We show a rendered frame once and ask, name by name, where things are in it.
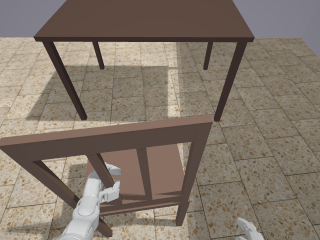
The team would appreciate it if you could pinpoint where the right robot hand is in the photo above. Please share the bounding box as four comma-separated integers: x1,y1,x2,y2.
235,217,264,240

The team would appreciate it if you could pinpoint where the chair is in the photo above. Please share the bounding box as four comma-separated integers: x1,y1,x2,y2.
0,114,213,238

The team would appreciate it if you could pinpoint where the left robot hand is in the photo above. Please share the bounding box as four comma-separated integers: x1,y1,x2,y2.
82,162,122,204

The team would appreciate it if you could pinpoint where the left robot forearm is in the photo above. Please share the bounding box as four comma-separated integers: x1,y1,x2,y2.
58,196,100,240

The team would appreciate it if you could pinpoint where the table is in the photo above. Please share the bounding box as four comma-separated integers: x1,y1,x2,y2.
34,0,255,122

